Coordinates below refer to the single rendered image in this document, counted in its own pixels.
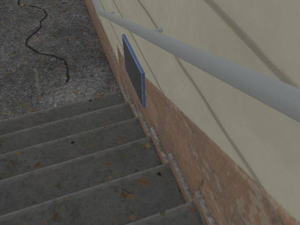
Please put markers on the stairs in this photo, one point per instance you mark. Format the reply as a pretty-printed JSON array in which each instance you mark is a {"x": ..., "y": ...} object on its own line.
[{"x": 87, "y": 162}]

